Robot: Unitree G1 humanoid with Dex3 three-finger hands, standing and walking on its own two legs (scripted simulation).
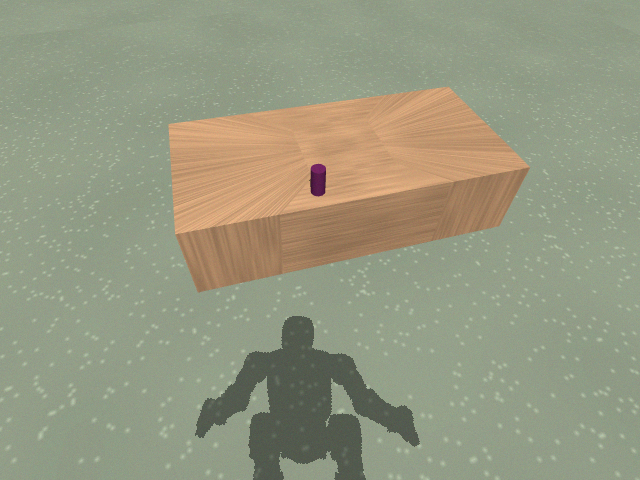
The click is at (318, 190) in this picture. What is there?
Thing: slim round
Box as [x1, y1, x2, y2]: [311, 164, 325, 195]
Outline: 314,164 311,167 311,192 314,195 321,195 324,193 325,167 321,164
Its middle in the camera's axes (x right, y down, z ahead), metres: -0.01 -0.20 +1.34
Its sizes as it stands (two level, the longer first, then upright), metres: 0.051 0.051 0.102
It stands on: a support 0.33 m high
